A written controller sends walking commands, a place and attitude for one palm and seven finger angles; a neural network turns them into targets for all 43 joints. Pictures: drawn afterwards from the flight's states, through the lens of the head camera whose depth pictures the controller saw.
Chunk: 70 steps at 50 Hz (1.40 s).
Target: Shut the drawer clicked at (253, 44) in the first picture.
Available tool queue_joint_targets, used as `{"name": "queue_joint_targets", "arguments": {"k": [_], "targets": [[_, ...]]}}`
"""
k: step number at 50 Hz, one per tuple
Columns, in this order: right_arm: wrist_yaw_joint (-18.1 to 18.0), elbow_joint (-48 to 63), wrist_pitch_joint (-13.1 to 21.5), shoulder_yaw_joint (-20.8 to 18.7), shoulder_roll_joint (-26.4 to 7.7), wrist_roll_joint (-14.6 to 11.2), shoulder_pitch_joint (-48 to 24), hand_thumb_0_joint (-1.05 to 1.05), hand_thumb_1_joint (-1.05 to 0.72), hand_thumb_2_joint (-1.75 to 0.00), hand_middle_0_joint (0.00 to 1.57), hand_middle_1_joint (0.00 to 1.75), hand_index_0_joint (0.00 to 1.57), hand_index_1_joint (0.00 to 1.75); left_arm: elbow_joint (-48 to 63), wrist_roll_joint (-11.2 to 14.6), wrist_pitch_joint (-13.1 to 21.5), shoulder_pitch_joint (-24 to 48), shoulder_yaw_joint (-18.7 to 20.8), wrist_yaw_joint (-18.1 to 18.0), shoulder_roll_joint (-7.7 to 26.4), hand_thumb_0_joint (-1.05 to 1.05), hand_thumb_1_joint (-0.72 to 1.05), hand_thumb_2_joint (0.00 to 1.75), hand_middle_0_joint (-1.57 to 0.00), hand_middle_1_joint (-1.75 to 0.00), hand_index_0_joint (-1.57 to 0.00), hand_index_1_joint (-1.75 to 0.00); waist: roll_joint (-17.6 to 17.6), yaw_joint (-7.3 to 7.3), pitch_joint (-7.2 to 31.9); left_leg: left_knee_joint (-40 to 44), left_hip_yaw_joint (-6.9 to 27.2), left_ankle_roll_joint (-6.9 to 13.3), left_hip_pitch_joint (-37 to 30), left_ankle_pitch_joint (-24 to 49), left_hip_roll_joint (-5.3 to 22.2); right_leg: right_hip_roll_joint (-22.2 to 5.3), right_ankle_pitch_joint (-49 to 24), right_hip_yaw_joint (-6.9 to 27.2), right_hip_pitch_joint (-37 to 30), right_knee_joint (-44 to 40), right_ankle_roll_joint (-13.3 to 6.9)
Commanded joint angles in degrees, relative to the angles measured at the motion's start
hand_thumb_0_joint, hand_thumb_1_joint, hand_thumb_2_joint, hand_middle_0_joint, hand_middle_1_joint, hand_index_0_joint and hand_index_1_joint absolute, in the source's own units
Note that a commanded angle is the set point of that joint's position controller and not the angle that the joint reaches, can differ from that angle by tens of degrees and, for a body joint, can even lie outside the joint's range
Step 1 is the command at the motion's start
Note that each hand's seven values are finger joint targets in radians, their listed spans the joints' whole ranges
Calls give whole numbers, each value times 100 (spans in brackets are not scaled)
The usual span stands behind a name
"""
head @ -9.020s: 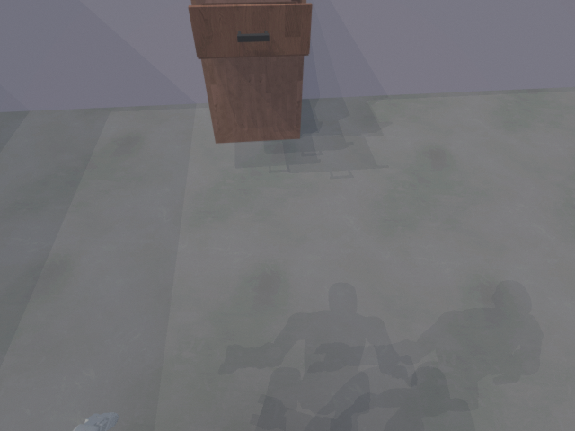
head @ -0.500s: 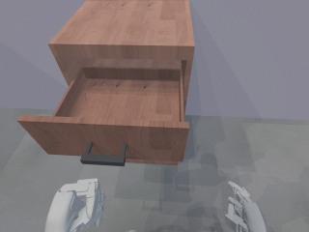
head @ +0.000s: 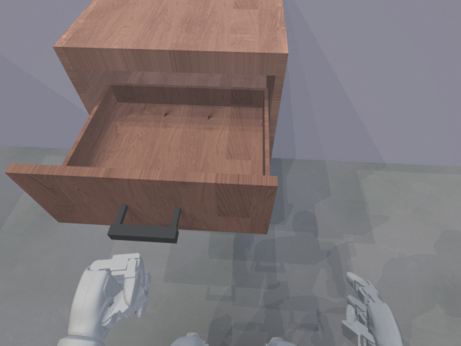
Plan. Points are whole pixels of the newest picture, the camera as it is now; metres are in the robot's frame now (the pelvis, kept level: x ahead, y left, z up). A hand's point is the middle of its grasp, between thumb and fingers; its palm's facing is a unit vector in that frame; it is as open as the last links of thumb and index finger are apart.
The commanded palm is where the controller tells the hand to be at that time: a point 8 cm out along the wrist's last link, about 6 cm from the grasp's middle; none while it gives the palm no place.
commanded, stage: bring the fist close to the handle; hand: left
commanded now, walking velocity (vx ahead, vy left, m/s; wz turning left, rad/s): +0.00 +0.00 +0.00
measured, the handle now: (146, 222) +0.33 +0.17 +0.01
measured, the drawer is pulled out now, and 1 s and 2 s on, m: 0.29 0.29 0.19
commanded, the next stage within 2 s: push the drawer shut in 0.92 s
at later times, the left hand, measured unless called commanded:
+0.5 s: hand (161, 274) +0.24 +0.13 +0.01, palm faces -0.08 -1.00 -0.02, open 3.3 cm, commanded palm +0.22 +0.19 +0.01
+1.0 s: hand (159, 275) +0.24 +0.13 +0.01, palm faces -0.07 -1.00 -0.01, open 3.3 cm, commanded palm +0.22 +0.19 +0.01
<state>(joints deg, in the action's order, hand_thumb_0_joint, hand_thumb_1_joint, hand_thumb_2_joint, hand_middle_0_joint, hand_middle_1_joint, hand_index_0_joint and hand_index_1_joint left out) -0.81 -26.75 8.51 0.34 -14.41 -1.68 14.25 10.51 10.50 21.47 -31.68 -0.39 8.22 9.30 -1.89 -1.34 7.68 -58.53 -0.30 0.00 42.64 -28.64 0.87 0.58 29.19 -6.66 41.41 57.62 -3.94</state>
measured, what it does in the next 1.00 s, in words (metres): stands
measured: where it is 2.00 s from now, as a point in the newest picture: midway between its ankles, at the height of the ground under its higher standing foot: outside the picture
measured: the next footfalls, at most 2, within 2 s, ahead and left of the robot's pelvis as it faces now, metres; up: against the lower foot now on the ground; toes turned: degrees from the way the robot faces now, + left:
none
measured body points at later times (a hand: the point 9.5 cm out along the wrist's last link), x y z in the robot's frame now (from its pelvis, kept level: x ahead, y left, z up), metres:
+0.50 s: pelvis -0.02 +0.02 -0.03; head +0.07 +0.02 +0.41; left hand +0.24 +0.18 +0.01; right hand +0.16 -0.21 -0.12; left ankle +0.00 +0.12 -0.67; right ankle -0.01 -0.07 -0.67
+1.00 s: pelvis -0.01 +0.02 -0.03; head +0.07 +0.02 +0.41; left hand +0.23 +0.18 +0.01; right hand +0.16 -0.22 -0.12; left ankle +0.00 +0.12 -0.67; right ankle -0.01 -0.07 -0.67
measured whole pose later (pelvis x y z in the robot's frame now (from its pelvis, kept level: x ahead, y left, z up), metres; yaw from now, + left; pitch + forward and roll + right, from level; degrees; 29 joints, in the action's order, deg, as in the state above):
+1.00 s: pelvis -0.01 +0.02 -0.03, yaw -1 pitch +19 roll -1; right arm 0.8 -26.0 3.0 1.1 -13.8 -0.2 12.5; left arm 1.4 6.8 23.9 -18.3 -3.9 1.7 8.4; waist -1.5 -1.7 9.5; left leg -68.9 -1.2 1.6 55.8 -31.8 0.7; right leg -0.1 31.5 -5.9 54.5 67.3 -2.8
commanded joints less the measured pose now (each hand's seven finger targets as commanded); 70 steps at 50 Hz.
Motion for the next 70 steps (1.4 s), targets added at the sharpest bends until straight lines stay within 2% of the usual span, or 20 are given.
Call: {"name": "queue_joint_targets", "arguments": {"k": [1,7,8,12,19,23,25,30,34,38,39,45,47,50,51,54,58,62,64,70], "targets": [[-17,940,307,-286,-544,1,-337,0,-90,-90,20,30,20,30,999,22,479,79,244,-79,364,0,90,90,-140,-160,-140,-160,295,-1,1055,470,110,178,-210,1543,-131,-157,-1929,684,-846,-828,353],[40,971,235,-289,-570,51,-333,0,-90,-90,20,30,20,30,976,-95,567,371,92,-301,300,0,90,90,-140,-160,-140,-160,117,-9,1203,340,169,165,-121,1565,-93,-75,-1711,498,-422,-472,271],[52,1001,226,-275,-568,53,-345,0,-90,-90,20,30,20,30,980,-148,572,402,-88,-320,175,0,90,90,-140,-160,-140,-160,55,-51,1197,305,175,168,-138,1560,-85,-65,-1667,466,-291,-414,266],[83,1033,145,-260,-595,89,-303,0,-90,-90,20,30,20,30,815,-269,573,747,-260,-455,85,0,90,90,-140,-160,-140,-160,157,-105,1240,206,243,155,43,1355,-64,-45,-1362,416,8,-251,250],[83,986,-17,-222,-627,124,-326,0,-90,-90,20,30,20,30,455,-418,531,1638,-199,-685,176,0,90,90,-140,-160,-140,-160,150,-106,1368,34,282,155,326,1057,-72,-32,-973,453,292,-84,217],[97,944,-94,-226,-628,123,-292,0,-90,-90,20,30,20,30,261,-398,513,1862,-140,-718,178,0,90,90,-140,-160,-140,-160,115,-63,1681,-27,273,140,274,1260,-73,-34,-1216,443,225,12,208],[105,899,-128,-221,-622,134,-302,0,-90,-90,20,30,20,30,139,-395,507,2036,-253,-715,57,0,90,90,-140,-160,-140,-160,144,-116,1756,-100,276,153,310,1313,-72,-37,-1300,452,267,45,222],[127,941,-209,-241,-609,113,-278,0,-90,-90,20,30,20,30,253,-306,512,1672,-2,-676,272,0,90,90,-140,-160,-140,-160,161,23,1949,-44,205,142,290,1568,-80,-42,-1660,507,-133,14,216],[113,921,-249,-229,-625,106,-287,0,-90,-90,20,30,20,30,225,-309,527,1745,-101,-689,236,0,90,90,-140,-160,-140,-160,221,-121,1588,-52,241,157,378,1335,-63,-25,-1400,483,121,-54,225],[114,936,-231,-235,-618,109,-328,0,-90,-90,20,30,20,30,218,-300,607,1755,-213,-663,128,0,90,90,-140,-160,-140,-160,164,-136,1536,-74,232,153,443,1118,-76,-41,-1172,484,229,-58,234],[99,903,-236,-236,-645,111,-318,0,-90,-90,20,30,20,30,185,-324,627,1840,-109,-684,268,0,90,90,-140,-160,-140,-160,191,-158,1479,-100,242,160,488,1099,-76,-39,-1133,498,270,-60,224],[105,921,-228,-252,-613,121,-283,0,-90,-90,20,30,20,30,355,-321,699,1747,-177,-684,202,0,90,90,-140,-160,-140,-160,52,-107,1777,-112,253,149,265,1442,-69,-35,-1456,468,197,39,217],[112,957,-242,-248,-598,112,-295,0,-90,-90,20,30,20,30,355,-292,672,1603,-215,-668,148,0,90,90,-140,-160,-140,-160,191,-93,1773,-107,222,156,341,1393,-88,-42,-1499,503,53,-7,232],[112,981,-282,-240,-600,108,-304,0,-90,-90,20,30,20,30,281,-343,607,1437,-171,-680,195,0,90,90,-140,-160,-140,-160,127,-81,1656,-101,218,149,365,1404,-82,-36,-1506,492,110,2,222],[120,990,-294,-233,-595,100,-295,0,-90,-90,20,30,20,30,289,-330,590,1498,-235,-672,129,0,90,90,-140,-160,-140,-160,196,-121,1607,-97,223,153,387,1307,-84,-37,-1416,475,150,-22,233],[73,911,-288,-217,-633,127,-315,0,-90,-90,20,30,20,30,207,-330,622,1994,-31,-692,369,0,90,90,-140,-160,-140,-160,261,-180,1456,-195,229,170,611,1081,-90,-34,-1169,562,230,-56,236],[65,820,-253,-222,-631,123,-307,0,-90,-90,20,30,20,30,78,-317,667,2506,-133,-650,236,0,90,90,-140,-160,-140,-160,39,-196,1679,-208,258,160,427,1142,-88,-39,-1174,520,336,6,225],[60,776,-278,-219,-655,107,-308,0,-90,-90,20,30,20,30,-111,-258,525,2861,-40,-597,296,0,90,90,-140,-160,-140,-160,87,-174,1883,-192,221,174,434,1227,-100,-55,-1319,571,96,-34,246],[26,690,-297,-217,-691,88,-294,0,-90,-90,20,30,20,30,-267,-239,477,3154,128,-611,475,0,90,90,-140,-160,-140,-160,171,-232,1783,-210,226,188,493,1174,-89,-53,-1260,596,134,-92,253],[-4,501,-271,-199,-697,81,-348,0,-90,-90,20,30,20,30,-665,-201,504,4003,84,-609,407,0,90,90,-140,-160,-140,-160,143,-311,1741,-184,233,200,510,925,-89,-73,-920,638,255,-191,273]]}}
